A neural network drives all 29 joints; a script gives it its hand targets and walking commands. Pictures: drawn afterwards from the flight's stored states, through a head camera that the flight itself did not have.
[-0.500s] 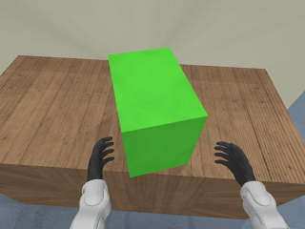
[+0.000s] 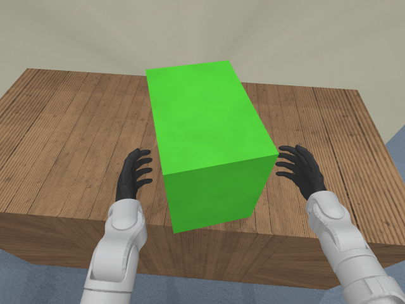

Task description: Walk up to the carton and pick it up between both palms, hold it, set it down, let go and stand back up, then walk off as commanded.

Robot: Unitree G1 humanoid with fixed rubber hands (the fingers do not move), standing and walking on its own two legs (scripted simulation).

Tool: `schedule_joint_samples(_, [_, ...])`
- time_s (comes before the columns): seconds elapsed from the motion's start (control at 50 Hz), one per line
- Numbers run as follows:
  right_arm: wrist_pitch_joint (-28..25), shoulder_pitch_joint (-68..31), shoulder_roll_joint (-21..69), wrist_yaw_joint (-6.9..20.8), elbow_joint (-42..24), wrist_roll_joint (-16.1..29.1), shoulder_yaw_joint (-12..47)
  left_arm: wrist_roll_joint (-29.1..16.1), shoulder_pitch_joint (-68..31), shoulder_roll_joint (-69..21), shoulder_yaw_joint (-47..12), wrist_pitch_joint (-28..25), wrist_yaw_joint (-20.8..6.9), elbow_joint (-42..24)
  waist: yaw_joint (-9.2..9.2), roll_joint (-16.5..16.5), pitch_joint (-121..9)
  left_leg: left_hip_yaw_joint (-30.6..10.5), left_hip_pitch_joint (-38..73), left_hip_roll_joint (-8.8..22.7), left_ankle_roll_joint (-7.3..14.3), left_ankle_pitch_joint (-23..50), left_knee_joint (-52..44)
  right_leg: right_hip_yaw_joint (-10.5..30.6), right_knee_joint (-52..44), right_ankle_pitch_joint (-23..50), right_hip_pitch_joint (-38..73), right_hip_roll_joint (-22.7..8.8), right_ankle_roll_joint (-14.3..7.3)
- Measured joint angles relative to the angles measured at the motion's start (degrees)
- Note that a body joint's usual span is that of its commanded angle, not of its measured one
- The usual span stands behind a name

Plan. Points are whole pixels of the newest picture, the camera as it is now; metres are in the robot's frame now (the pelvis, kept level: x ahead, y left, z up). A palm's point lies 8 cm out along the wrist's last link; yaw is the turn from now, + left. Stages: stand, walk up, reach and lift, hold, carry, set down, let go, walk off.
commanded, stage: reach and lift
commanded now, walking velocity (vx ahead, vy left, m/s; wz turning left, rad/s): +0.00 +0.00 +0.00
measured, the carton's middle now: (201, 147) +0.48 +0.05 -0.01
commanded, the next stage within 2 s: none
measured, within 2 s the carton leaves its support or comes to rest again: neither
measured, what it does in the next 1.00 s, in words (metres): stands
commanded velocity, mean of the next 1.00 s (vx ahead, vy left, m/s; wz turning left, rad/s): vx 0.00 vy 0.00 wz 0.00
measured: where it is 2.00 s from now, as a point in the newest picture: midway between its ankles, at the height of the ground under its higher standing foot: outside the picture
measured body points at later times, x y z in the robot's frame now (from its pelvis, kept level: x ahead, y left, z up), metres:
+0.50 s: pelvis +0.00 +0.00 +0.00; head +0.05 +0.01 +0.45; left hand +0.36 +0.18 +0.12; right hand +0.43 -0.13 +0.11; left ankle +0.01 +0.19 -0.74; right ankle +0.02 -0.09 -0.74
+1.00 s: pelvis +0.00 +0.00 +0.00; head +0.07 +0.01 +0.45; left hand +0.40 +0.19 +0.08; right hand +0.47 -0.13 +0.09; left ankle +0.01 +0.19 -0.74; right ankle +0.02 -0.09 -0.74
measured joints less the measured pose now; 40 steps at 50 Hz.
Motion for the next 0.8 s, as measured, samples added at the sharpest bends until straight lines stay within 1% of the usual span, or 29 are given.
schedule_joint_samples(0.1, [3.33,-3.60,-0.36,-1.36,-0.01,0.35,0.35,0.01,-3.24,0.00,0.96,4.18,-0.09,-0.14,0.40,0.00,0.00,0.00,0.00,0.28,-0.21,0.00,-0.01,0.00,-0.13,0.13,0.01,0.29,-0.12])
schedule_joint_samples(0.18, [5.33,-6.54,-0.70,-2.36,-0.34,1.54,1.15,0.01,-4.71,0.00,1.54,6.86,-0.17,-2.84,0.46,0.00,0.00,0.00,0.00,0.50,-0.38,0.06,-0.01,0.00,-0.21,0.29,0.01,0.51,-0.24])
schedule_joint_samples(0.22, [6.37,-7.75,-0.93,-2.66,-0.33,1.57,1.24,0.01,-5.81,0.00,1.82,7.80,-0.42,-2.96,0.63,0.00,0.00,0.00,0.00,0.55,-0.38,0.11,-0.01,0.00,-0.23,0.36,0.01,0.56,-0.27])
schedule_joint_samples(0.38, [10.58,-13.03,-1.23,-2.68,-0.34,1.57,1.24,0.02,-13.17,0.01,4.11,11.00,-0.41,1.28,1.30,0.02,0.80,0.01,0.00,0.66,-0.40,0.33,-0.04,0.00,-0.31,0.65,0.00,0.67,-0.38])
schedule_joint_samples(0.5, [12.01,-17.76,-1.18,-2.34,0.68,1.57,1.21,0.01,-18.04,0.00,5.52,11.33,0.16,4.10,1.56,0.05,1.08,0.01,0.00,0.70,-0.57,0.32,-0.18,0.00,-0.45,0.65,0.01,0.71,-0.41])
schedule_joint_samples(0.6, [12.51,-21.92,-1.19,-2.33,4.57,1.57,1.21,0.02,-21.78,0.00,6.34,11.35,0.21,7.97,1.86,0.07,1.30,0.01,0.00,0.73,-0.57,0.32,-0.48,0.00,-0.73,0.65,0.01,0.72,-0.41])
schedule_joint_samples(0.74, [12.66,-24.86,-1.18,-2.33,7.62,1.57,1.21,0.01,-24.22,0.00,7.77,11.32,0.19,11.46,2.04,0.12,1.33,0.01,-0.01,0.76,-0.57,0.31,-1.08,0.00,-1.31,0.65,0.01,0.72,-0.34])
schedule_joint_samples(0.8, [12.68,-25.86,-1.12,-2.36,8.92,1.57,1.21,0.02,-24.71,0.00,7.81,9.88,0.03,12.86,2.04,0.33,1.35,0.01,-0.06,0.76,-0.57,0.24,-1.11,0.00,-1.45,0.64,0.01,0.72,-0.32])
